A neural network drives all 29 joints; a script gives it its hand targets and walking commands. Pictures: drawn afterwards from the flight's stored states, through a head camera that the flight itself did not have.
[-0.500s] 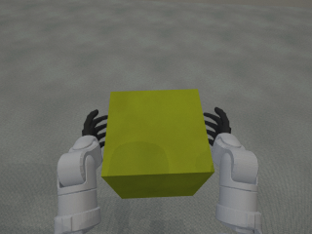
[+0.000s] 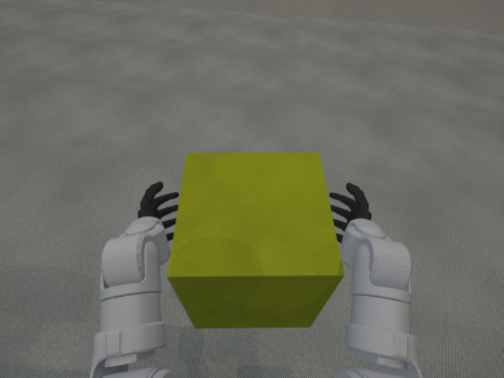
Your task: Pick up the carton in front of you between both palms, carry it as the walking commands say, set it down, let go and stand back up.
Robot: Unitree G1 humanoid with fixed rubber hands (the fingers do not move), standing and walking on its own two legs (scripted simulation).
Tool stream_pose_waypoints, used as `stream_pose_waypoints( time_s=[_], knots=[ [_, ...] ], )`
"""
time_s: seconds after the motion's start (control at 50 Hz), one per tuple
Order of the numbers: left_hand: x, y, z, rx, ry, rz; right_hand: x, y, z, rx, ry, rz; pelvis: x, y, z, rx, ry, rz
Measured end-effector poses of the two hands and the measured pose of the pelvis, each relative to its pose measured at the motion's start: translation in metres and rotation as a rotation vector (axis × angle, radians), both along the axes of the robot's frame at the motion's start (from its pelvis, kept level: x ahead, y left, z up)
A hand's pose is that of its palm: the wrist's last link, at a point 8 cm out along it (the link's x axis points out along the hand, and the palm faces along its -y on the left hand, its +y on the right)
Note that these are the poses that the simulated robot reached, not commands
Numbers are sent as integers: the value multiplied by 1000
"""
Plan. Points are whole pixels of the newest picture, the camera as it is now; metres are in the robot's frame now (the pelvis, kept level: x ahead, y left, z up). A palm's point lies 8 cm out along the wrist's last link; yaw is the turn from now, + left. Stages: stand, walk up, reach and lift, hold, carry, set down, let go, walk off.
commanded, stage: carry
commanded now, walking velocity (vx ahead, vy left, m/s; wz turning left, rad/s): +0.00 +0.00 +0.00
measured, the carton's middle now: (253, 247) +0.34 +0.00 +0.04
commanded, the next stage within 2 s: none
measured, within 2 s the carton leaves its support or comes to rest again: neither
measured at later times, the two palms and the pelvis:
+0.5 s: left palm (145, 221) +0.34 +0.17 +0.10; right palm (344, 223) +0.34 -0.14 +0.11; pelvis +0.01 +0.01 +0.00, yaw +0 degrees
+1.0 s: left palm (144, 218) +0.34 +0.17 +0.11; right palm (342, 222) +0.34 -0.13 +0.11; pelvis +0.02 +0.02 +0.00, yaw +0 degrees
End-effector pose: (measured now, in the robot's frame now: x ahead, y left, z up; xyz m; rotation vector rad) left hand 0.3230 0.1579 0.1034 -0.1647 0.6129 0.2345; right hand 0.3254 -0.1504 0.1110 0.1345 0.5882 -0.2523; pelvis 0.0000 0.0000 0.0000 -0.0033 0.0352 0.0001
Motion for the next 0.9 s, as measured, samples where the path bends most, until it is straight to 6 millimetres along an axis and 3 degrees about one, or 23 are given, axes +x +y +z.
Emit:
stream_pose_waypoints(
  time_s=[0.34, 0.9],
  knots=[
    [9, 14, 3, 8, -9, 6, 11, 13, 2, -6, -6, 9, 11, 12, -1, 1, 7, 4],
    [18, 16, 3, 9, -1, -4, 17, 16, 0, -5, 4, 2, 18, 15, -2, 0, 3, -2]
  ],
)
